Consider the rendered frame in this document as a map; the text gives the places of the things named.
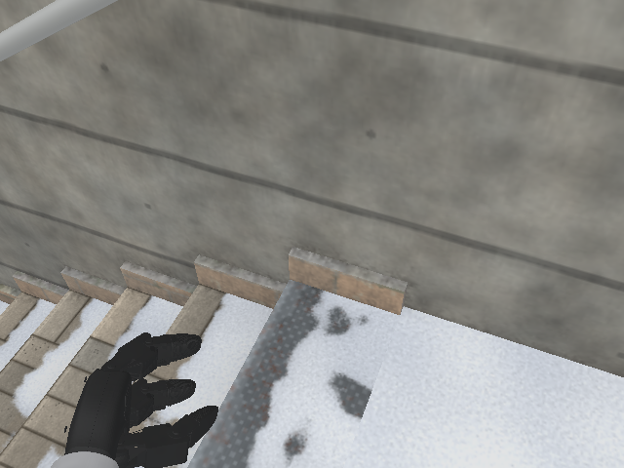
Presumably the left robot hand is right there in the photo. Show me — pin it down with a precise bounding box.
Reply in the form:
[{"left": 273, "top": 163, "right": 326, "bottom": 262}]
[{"left": 64, "top": 332, "right": 218, "bottom": 468}]

